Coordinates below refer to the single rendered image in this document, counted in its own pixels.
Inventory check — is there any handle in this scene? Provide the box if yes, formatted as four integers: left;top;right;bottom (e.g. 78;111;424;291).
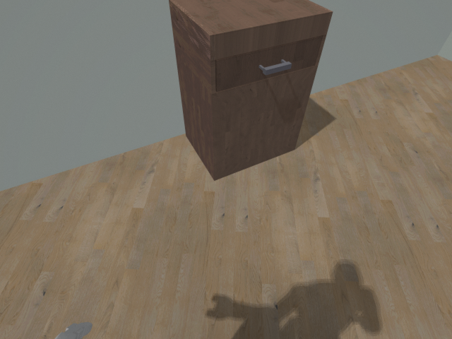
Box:
259;59;292;75

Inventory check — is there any drawer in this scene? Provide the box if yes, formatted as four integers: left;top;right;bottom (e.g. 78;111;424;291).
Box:
215;36;322;92

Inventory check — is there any cabinet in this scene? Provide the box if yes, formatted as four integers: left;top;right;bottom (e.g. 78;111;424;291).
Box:
169;0;333;181

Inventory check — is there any robot left hand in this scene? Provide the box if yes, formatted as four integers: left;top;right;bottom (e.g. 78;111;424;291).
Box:
55;322;93;339

